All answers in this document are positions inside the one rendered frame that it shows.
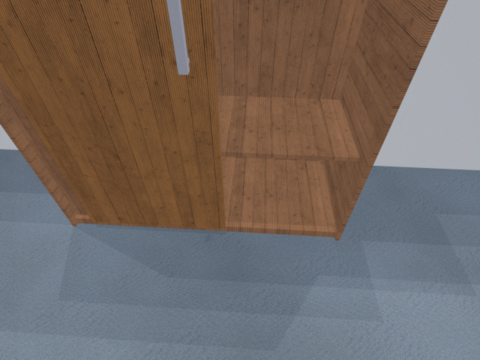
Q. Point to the handle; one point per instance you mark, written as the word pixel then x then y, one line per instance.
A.
pixel 178 36

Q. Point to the wardrobe door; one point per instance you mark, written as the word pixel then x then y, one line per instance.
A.
pixel 98 80
pixel 31 135

